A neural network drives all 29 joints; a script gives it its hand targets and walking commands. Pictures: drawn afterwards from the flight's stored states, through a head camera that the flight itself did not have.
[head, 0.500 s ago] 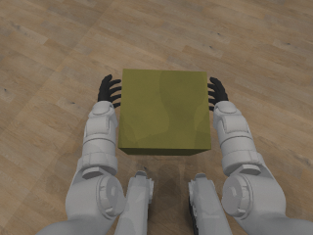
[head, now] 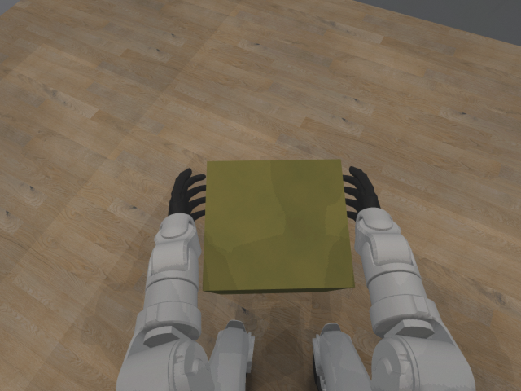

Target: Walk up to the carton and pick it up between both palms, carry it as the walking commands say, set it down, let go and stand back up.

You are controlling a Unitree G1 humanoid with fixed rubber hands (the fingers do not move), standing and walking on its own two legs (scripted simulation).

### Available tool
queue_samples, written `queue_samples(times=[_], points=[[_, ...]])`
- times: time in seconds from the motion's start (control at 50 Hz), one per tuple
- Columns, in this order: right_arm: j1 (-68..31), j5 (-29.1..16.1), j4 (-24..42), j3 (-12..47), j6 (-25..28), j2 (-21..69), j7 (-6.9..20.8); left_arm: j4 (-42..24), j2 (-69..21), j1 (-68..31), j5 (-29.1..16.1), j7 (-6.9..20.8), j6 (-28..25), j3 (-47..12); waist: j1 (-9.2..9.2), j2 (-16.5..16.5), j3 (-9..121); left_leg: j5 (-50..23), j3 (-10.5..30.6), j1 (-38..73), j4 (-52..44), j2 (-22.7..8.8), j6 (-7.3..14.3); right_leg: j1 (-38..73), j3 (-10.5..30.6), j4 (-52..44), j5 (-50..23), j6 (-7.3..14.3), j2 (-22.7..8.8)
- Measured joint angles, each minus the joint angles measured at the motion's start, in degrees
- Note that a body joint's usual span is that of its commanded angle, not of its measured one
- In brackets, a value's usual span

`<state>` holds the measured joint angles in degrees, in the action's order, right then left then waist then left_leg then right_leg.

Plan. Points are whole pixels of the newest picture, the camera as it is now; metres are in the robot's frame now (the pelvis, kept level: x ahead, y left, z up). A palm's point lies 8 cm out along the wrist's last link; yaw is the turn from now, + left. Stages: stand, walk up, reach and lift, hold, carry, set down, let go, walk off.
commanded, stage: reach and lift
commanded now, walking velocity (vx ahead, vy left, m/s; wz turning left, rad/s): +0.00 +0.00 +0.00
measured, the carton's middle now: (272, 235) +0.38 +0.02 -0.11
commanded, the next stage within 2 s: none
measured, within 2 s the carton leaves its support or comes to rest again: neither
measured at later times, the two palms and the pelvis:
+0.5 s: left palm (159, 210) +0.37 +0.18 +0.04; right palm (374, 205) +0.38 -0.12 +0.03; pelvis +0.02 +0.01 +0.07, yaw +0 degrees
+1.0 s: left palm (144, 194) +0.36 +0.17 +0.11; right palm (402, 182) +0.37 -0.13 +0.11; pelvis +0.04 +0.00 +0.11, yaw -1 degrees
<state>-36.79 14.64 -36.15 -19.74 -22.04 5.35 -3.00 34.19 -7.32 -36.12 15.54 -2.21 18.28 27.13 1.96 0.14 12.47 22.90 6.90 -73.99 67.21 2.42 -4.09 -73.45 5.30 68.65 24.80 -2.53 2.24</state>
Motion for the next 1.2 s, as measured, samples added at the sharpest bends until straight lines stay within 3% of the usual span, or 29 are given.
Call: queue_samples(times=[0.22, 0.34, 0.6, 0.78, 0.9, 1.2], points=[[3.0, 2.03, 1.51, -1.17, 0.44, 3.13, -0.86, 0.04, 0.67, 1.9, 2.06, 2.11, 0.11, 0.25, 0.95, -0.36, -1.18, -1.32, 0.84, 10.26, -7.22, -1.16, -0.05, 10.52, -0.84, -7.87, -1.78, 0.82, 0.38], [5.62, 3.35, 2.56, -1.83, 0.18, 4.79, -0.16, -1.95, -0.49, 5.59, 1.97, 2.5, 0.68, 0.72, 0.31, -0.06, -2.15, -3.21, 0.51, 15.96, -12.87, -0.92, 0.57, 16.27, -0.49, -13.42, -3.47, 0.55, -0.42], [9.31, 2.23, 6.35, -0.43, 0.52, 3.87, 1.57, -7.06, -2.21, 9.06, 0.73, 0.83, 2.18, -3.25, -0.03, -0.08, -5.26, -6.15, -0.45, 26.38, -21.45, -0.92, 1.53, 26.94, 0.5, -22.79, -6.78, -0.03, -1.31], [12.59, 4.23, 6.66, 0.32, -2.97, 4.04, 3.0, -8.35, -3.88, 13.5, 2.74, 0.49, 5.59, -3.89, -0.04, 0.59, -6.37, -8.08, -1.27, 36.81, -29.01, -1.12, 1.92, 36.8, 1.27, -29.64, -8.59, -0.05, -1.88], [13.83, 3.59, 8.99, 1.82, -3.62, 4.18, 2.68, -10.37, -3.33, 14.6, 1.01, 0.47, 6.54, -5.34, 0.34, 0.49, -7.67, -8.97, -1.08, 42.46, -32.4, -1.8, 1.53, 42.22, 1.07, -32.62, -9.4, 0.47, -1.53], [15.18, 4.1, 10.89, 3.71, -10.0, 5.28, 1.67, -11.79, -1.86, 16.58, 1.92, 1.19, 13.19, -7.23, 1.41, 0.49, -10.53, -11.51, -0.2, 56.88, -40.34, -3.19, 1.05, 57.04, 0.12, -41.16, -12.25, 1.34, -0.97]])
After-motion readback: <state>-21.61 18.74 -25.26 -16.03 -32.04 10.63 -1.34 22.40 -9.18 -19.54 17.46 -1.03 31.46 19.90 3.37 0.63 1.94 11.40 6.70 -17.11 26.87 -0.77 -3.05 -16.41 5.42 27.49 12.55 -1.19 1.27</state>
